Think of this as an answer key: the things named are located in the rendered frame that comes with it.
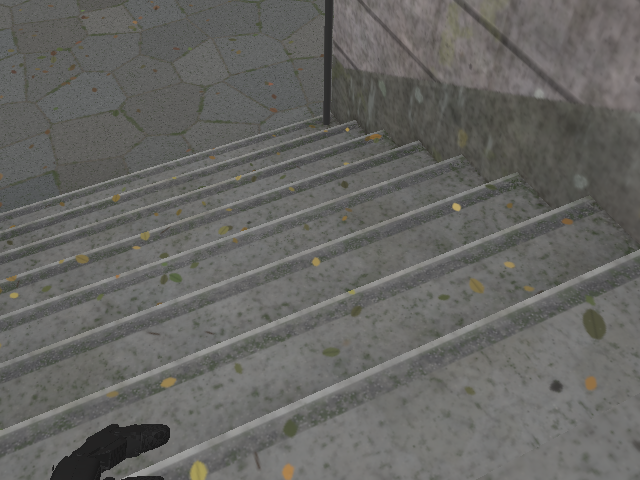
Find left robot hand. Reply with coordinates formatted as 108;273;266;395
50;424;170;480

